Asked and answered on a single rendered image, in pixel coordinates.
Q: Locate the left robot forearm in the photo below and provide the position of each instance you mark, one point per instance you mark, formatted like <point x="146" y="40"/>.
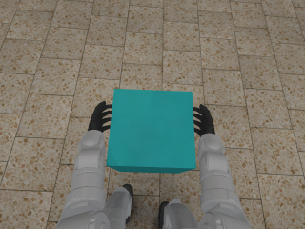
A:
<point x="87" y="183"/>

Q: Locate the carton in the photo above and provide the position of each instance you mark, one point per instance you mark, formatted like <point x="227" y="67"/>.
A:
<point x="151" y="131"/>

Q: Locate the left robot hand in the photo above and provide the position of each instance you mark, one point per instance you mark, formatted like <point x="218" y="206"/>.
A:
<point x="96" y="122"/>

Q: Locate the robot left upper arm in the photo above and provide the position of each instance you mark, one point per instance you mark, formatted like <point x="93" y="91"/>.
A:
<point x="93" y="219"/>

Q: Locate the right robot forearm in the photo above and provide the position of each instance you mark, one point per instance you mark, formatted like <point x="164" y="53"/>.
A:
<point x="216" y="179"/>

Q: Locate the robot right upper arm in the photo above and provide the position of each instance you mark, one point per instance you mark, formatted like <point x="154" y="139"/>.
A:
<point x="218" y="220"/>

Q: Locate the left robot shin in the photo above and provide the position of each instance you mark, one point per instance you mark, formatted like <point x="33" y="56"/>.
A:
<point x="121" y="189"/>

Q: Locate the right robot hand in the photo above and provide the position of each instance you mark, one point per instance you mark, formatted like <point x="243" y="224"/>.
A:
<point x="206" y="125"/>

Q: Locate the robot left foot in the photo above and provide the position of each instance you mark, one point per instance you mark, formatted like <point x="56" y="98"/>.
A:
<point x="130" y="189"/>

